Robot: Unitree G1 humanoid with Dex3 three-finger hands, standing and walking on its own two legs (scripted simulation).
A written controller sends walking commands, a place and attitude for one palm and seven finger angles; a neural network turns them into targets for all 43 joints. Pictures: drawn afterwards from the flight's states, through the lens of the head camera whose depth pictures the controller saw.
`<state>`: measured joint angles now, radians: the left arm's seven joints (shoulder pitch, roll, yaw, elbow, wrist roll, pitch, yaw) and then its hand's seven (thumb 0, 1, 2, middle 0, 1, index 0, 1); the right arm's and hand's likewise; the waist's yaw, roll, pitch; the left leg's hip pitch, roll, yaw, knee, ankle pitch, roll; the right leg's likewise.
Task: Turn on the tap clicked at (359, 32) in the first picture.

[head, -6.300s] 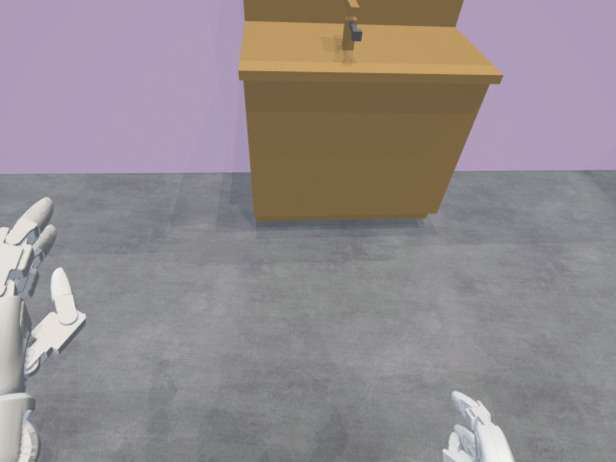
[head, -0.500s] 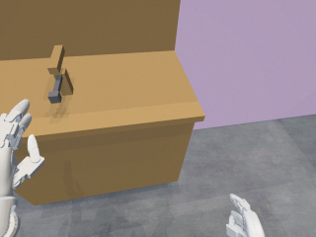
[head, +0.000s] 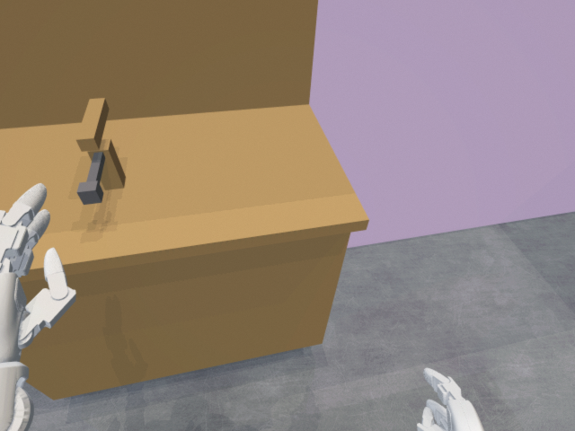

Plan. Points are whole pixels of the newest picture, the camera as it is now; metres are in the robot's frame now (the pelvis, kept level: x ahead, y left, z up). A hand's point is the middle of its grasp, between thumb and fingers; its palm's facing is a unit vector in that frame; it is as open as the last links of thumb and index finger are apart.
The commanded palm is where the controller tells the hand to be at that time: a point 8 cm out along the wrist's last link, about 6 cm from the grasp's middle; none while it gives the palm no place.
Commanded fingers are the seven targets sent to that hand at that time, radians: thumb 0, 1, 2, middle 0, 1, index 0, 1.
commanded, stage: shuffle to correct the standing spot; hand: left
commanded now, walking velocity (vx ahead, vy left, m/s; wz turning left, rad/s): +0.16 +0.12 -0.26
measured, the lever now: (90, 192) +0.44 +0.37 +0.07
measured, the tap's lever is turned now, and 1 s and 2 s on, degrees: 0 0 0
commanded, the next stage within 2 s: come to a stop and stand still in 0.70 s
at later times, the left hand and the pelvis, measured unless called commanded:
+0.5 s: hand (136, 207) +0.33 +0.23 +0.17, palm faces +0.30 -0.85 -0.44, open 7.4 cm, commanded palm +0.26 +0.28 +0.18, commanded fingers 0.00 0.90 0.90 -0.20 -0.30 -0.20 -0.30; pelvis +0.09 +0.01 -0.03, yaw -3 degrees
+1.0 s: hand (77, 163) +0.40 +0.34 +0.17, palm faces +0.35 -0.86 -0.36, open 7.4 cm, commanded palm +0.34 +0.36 +0.18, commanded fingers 0.00 0.90 0.90 -0.20 -0.30 -0.20 -0.30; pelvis +0.15 +0.10 +0.00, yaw -6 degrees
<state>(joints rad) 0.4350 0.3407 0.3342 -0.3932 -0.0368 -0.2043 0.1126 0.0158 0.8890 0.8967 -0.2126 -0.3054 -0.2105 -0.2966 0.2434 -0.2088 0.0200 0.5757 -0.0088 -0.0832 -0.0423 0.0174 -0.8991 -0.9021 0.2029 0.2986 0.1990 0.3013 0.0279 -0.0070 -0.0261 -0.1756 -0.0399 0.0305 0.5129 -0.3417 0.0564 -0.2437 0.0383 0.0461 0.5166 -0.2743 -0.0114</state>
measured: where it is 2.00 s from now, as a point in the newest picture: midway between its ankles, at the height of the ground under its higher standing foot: outside the picture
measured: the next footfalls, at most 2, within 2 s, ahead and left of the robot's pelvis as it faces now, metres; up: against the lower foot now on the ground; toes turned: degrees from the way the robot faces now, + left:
right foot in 0.48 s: +0.17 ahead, -0.06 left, +0.00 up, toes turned -11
left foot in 0.86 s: +0.26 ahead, +0.22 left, +0.00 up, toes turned -2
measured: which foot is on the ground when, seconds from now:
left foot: down 0.00-0.46, up 0.48-0.84, down 0.86-1.00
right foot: down 0.00-0.28, up 0.30-0.46, down 0.48-0.88, up 0.90-1.00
